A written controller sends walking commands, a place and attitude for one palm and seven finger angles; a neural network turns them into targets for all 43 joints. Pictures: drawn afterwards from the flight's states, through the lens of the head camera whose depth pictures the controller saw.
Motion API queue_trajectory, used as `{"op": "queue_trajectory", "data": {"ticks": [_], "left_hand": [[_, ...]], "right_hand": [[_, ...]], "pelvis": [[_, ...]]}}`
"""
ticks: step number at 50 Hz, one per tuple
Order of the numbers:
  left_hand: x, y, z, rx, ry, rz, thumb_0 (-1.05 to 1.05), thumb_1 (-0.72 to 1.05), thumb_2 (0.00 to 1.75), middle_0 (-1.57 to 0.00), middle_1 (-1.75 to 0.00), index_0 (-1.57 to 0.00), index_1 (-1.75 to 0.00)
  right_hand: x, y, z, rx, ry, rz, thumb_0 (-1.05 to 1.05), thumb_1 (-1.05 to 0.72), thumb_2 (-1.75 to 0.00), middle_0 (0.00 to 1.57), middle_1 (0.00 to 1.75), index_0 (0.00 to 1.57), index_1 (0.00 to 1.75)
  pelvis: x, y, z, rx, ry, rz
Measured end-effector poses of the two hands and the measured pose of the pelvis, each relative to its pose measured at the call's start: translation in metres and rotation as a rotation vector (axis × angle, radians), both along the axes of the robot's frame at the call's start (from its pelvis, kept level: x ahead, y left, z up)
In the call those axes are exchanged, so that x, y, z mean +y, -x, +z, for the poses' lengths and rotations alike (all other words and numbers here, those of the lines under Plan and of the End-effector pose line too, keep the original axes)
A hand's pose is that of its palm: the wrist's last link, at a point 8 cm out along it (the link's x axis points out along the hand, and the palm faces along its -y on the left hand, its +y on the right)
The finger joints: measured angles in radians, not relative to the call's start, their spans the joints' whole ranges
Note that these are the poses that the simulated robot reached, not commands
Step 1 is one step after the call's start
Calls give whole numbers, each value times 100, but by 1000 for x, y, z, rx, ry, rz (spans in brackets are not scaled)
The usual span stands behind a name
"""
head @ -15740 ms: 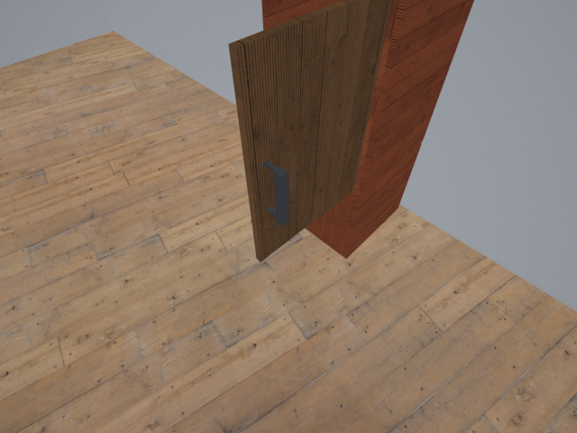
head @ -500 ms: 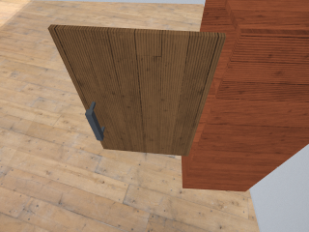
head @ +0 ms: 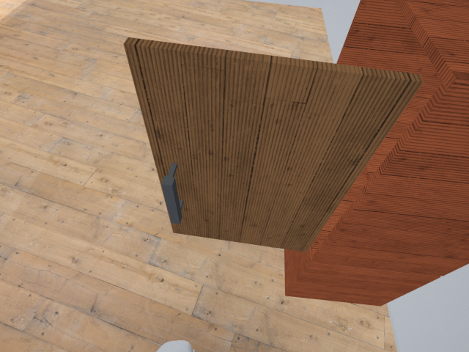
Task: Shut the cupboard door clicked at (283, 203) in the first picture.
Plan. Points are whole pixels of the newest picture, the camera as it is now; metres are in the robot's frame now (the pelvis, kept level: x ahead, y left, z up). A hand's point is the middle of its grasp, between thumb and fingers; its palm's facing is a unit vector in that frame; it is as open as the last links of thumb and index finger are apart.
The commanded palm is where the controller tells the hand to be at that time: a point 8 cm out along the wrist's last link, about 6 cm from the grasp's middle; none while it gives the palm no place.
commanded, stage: come to a stop and stand still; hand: left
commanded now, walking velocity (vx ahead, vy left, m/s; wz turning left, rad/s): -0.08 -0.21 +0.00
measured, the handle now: (175, 194) +0.42 +0.17 -0.07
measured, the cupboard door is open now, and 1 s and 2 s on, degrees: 88 88 88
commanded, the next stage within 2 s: look again from close up in 1.34 s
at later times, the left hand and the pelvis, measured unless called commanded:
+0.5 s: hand out of the picture +0.04 +0.17 -0.17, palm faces +0.01 -0.98 -0.22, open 7.3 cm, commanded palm none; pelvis -0.01 -0.01 +0.00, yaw -1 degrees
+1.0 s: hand out of the picture -0.02 +0.26 -0.16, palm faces -0.03 -0.96 -0.27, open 7.3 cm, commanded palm none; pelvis -0.06 +0.05 +0.01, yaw -2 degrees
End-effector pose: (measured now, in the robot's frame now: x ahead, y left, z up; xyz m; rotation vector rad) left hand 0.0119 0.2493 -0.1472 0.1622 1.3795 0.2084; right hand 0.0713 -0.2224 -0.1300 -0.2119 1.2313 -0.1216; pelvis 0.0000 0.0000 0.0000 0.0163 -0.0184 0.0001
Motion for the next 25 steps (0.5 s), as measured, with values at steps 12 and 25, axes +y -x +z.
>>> {"op": "queue_trajectory", "data": {"ticks": [12,25], "left_hand": [[-26,2,26,-36,-28,-62,0,91,90,-20,-30,-20,-30],[-28,-21,13,-174,10,-82,0,91,90,-21,-30,-20,-30]], "right_hand": [[-27,30,-14,60,-44,-77,0,-92,-90,20,30,20,30],[-34,34,5,-57,36,-94,1,-91,-90,20,30,20,30]], "pelvis": [[-15,11,6,19,4,-8],[-10,14,1,3,23,-25]]}}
